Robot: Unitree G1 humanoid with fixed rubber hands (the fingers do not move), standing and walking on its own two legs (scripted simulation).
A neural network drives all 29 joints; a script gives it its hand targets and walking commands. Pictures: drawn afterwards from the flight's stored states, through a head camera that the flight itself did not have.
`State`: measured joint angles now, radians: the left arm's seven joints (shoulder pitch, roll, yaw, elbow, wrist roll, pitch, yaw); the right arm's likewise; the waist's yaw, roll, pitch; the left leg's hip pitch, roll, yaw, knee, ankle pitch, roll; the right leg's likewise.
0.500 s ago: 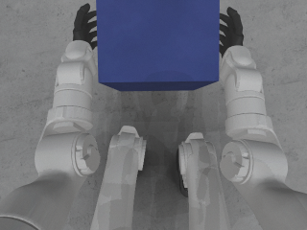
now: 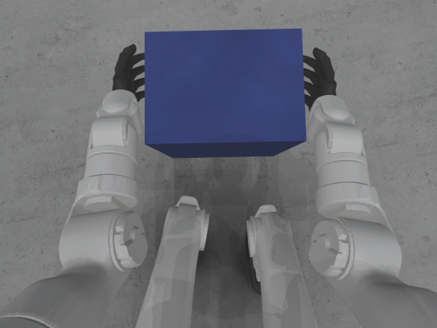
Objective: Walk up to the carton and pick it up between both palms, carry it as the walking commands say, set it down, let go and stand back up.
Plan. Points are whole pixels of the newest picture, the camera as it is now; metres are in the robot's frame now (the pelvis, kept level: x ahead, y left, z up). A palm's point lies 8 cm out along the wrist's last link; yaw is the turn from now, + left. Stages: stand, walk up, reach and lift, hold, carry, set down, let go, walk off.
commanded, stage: reach and lift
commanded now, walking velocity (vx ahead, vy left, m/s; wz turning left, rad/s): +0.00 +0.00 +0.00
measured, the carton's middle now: (223, 107) +0.48 +0.04 -0.14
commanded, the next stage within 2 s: none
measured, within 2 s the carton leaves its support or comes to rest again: neither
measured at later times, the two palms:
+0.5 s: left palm (109, 85) +0.45 +0.20 +0.00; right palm (344, 90) +0.47 -0.13 +0.01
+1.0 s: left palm (82, 71) +0.44 +0.20 +0.08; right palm (380, 77) +0.46 -0.13 +0.08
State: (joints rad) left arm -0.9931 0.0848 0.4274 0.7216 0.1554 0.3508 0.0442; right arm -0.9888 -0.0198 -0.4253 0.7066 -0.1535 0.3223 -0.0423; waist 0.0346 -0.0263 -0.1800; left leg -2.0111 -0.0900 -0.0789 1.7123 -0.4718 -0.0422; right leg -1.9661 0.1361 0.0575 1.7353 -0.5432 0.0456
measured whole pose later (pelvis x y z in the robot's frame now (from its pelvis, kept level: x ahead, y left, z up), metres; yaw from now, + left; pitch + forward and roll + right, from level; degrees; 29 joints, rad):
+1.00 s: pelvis +0.04 +0.00 +0.13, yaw +1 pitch +34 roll -1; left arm -0.68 -0.01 0.40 0.65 0.18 0.31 0.03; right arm -0.67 0.06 -0.39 0.65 -0.17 0.28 -0.02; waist 0.03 -0.03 -0.22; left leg -1.44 -0.09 -0.11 1.26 -0.42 -0.03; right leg -1.40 0.13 0.10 1.28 -0.48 0.02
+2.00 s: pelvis +0.08 +0.00 +0.25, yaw +1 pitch +15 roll +0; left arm -0.40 -0.10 0.37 0.50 0.26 0.41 -0.01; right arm -0.39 0.13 -0.35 0.50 -0.25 0.38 0.02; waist 0.03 -0.01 -0.13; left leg -0.66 -0.06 -0.12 0.65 -0.25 -0.01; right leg -0.62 0.08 0.13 0.66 -0.29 0.00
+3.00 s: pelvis +0.09 +0.00 +0.28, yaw +2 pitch -7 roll +0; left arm -0.27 -0.13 0.29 0.25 0.28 0.75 -0.03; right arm -0.27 0.14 -0.27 0.26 -0.26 0.72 0.06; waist 0.00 -0.01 0.01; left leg -0.06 -0.04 -0.12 0.35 -0.17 0.00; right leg -0.01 0.05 0.12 0.35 -0.21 -0.01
